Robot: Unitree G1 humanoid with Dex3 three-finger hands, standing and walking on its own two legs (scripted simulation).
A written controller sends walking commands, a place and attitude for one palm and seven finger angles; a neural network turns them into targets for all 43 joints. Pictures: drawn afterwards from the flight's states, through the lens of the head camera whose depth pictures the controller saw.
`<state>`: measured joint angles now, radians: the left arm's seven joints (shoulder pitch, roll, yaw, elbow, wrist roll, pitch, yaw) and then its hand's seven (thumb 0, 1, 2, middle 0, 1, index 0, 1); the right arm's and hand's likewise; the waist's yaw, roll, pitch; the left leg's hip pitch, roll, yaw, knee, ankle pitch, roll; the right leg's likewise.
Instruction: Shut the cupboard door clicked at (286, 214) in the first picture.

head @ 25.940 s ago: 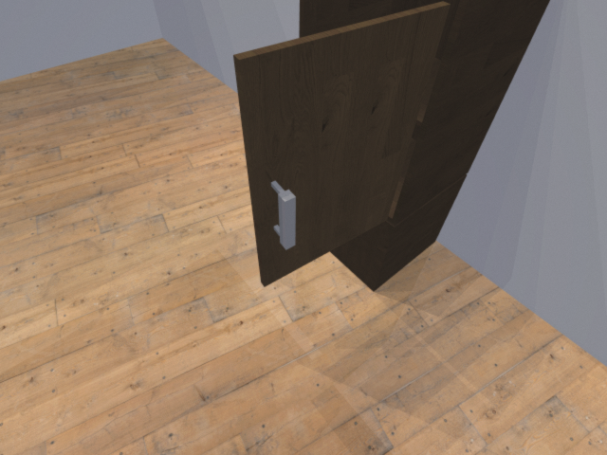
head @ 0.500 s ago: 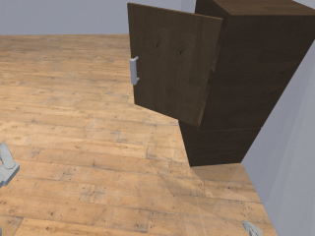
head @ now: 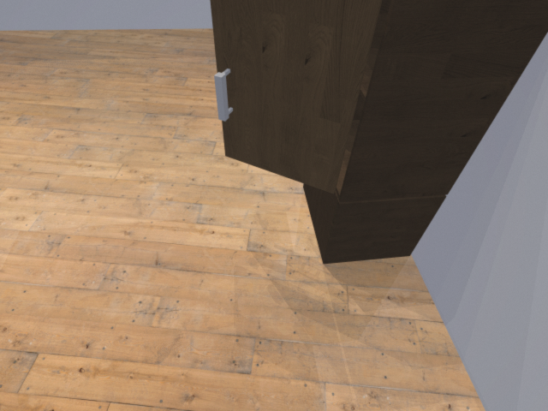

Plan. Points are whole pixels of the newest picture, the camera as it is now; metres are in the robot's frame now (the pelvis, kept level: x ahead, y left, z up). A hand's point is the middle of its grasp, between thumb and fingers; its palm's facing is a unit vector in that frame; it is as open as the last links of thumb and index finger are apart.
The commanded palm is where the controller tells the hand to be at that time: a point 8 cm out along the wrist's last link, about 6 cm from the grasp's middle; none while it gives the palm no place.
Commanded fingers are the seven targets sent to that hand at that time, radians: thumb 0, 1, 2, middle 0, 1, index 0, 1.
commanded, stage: let the arm hang, fingers relaxed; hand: left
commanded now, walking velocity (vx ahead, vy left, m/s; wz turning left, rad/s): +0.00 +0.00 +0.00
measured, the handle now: (225, 94) +0.98 +0.16 -0.06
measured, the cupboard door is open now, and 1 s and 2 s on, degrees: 57 57 57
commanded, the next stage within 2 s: look to check the result in 0.82 s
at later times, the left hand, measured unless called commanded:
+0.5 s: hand out of the picture -0.02 +0.21 -0.16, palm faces +0.01 -0.97 -0.23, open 7.4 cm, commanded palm none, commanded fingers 0.00 0.90 0.90 -0.20 -0.30 -0.20 -0.30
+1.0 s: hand out of the picture +0.03 +0.23 -0.15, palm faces -0.03 -0.96 -0.27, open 7.4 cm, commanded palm none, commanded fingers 0.00 0.90 0.90 -0.20 -0.30 -0.20 -0.30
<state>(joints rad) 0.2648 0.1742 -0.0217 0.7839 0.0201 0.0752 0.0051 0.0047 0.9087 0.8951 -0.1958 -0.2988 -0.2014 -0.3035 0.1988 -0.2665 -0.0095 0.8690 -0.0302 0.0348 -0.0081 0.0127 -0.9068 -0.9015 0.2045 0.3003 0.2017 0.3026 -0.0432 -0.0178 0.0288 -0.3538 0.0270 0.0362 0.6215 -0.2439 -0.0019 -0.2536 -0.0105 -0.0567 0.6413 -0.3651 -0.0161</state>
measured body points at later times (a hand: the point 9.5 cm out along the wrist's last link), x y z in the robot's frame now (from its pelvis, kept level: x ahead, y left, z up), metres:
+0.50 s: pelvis -0.01 +0.02 +0.02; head -0.01 +0.02 +0.47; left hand -0.02 +0.26 -0.14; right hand -0.01 -0.21 -0.14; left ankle +0.05 +0.12 -0.72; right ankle -0.01 -0.11 -0.72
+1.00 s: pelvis +0.00 +0.02 +0.02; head +0.01 +0.02 +0.47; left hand +0.03 +0.28 -0.13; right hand +0.02 -0.24 -0.13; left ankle +0.05 +0.12 -0.72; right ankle -0.01 -0.11 -0.72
